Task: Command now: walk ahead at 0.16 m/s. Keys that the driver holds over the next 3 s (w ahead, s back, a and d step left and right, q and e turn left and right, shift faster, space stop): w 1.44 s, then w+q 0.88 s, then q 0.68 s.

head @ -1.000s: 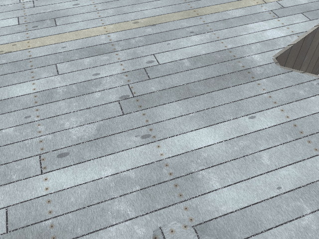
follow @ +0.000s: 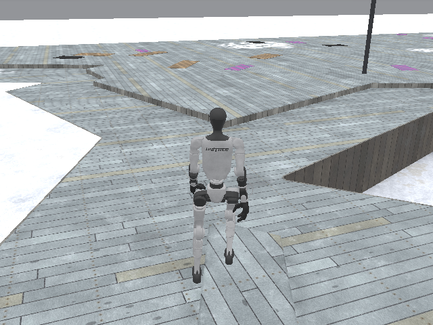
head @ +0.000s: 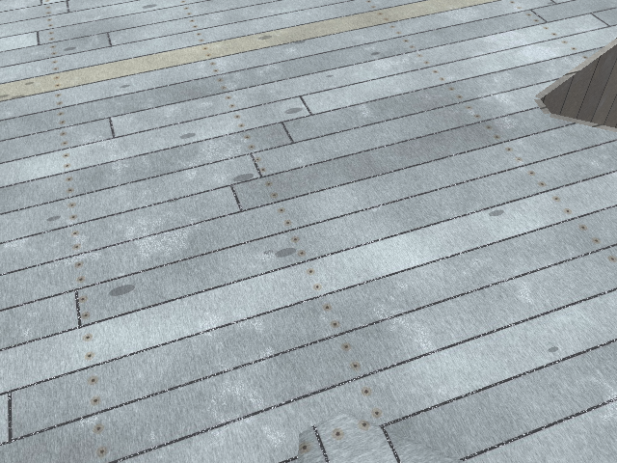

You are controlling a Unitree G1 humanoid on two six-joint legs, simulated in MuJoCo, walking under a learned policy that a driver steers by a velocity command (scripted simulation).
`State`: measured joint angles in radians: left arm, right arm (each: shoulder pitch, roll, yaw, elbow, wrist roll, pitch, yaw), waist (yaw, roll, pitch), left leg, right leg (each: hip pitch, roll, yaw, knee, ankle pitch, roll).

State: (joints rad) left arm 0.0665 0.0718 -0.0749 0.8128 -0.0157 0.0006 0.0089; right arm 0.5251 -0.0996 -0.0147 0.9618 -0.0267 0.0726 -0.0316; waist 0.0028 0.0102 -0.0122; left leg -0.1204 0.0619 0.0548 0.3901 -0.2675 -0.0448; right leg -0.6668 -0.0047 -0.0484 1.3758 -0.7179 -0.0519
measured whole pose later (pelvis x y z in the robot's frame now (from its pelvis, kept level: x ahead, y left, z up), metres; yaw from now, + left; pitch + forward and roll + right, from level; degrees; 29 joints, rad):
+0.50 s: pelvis +0.16 +0.02 +0.06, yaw +0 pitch +3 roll +0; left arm 0.42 0.16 0.00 1.09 -0.01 -0.10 0.01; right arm 0.18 -0.19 -0.05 0.80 0.04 -0.07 0.00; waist 0.07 0.00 -0.05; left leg -0.73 0.04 -0.07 1.15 -0.21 0.02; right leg -0.23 -0.01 0.00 0.90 -0.72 0.00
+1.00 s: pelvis +0.43 +0.09 +0.00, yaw +1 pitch +3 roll +0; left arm 0.00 0.10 -0.06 0.71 0.00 -0.08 0.02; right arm 0.55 -0.07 0.04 1.04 -0.02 -0.05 0.01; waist -0.07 -0.03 -0.05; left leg -0.09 -0.06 0.00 0.31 -0.27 0.06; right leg -1.07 -0.12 -0.06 1.59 -0.24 -0.04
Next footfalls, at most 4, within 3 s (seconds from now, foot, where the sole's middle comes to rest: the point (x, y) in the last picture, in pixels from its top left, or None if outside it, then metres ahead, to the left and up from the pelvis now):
0.68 left None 0.39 0.17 -0.78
1.26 right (353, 351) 0.81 -0.06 -0.78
1.84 left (268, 260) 1.11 0.17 -0.78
2.30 right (311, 188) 1.40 0.04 -0.78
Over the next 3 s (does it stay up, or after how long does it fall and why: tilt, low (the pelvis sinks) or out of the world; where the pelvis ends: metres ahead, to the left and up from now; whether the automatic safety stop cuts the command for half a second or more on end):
stays up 1.35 0.18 0.00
